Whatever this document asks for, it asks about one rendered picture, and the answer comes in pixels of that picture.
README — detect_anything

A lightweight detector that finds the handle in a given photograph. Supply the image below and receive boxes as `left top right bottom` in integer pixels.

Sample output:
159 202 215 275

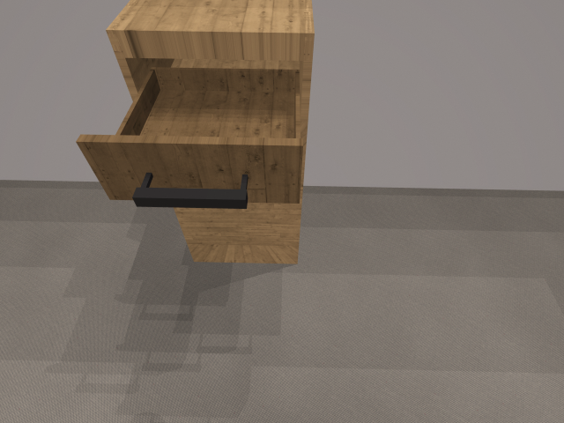
132 173 248 209

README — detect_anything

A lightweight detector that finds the drawer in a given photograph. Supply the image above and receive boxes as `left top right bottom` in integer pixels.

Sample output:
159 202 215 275
76 67 303 204

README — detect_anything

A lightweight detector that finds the cabinet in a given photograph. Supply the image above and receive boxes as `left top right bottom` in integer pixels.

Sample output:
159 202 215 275
106 0 315 264

